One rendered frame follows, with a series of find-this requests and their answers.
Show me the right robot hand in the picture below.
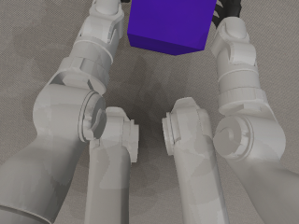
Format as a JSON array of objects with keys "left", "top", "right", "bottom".
[{"left": 212, "top": 0, "right": 242, "bottom": 30}]

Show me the carton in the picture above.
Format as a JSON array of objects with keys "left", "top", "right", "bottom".
[{"left": 127, "top": 0, "right": 217, "bottom": 56}]

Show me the robot left thigh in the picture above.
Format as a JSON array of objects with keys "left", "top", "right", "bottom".
[{"left": 84, "top": 115, "right": 139, "bottom": 224}]

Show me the left robot shin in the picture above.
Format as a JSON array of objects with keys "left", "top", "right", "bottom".
[{"left": 89, "top": 106, "right": 130, "bottom": 156}]

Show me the robot left forearm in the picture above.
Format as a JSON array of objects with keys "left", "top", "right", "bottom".
[{"left": 33, "top": 0, "right": 124, "bottom": 125}]

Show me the robot right upper arm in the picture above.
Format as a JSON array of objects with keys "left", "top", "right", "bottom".
[{"left": 213, "top": 113, "right": 299, "bottom": 224}]

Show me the robot right forearm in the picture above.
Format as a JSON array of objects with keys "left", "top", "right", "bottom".
[{"left": 210, "top": 16, "right": 279, "bottom": 124}]

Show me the robot left upper arm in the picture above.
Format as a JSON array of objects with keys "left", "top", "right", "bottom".
[{"left": 0, "top": 83, "right": 107, "bottom": 224}]

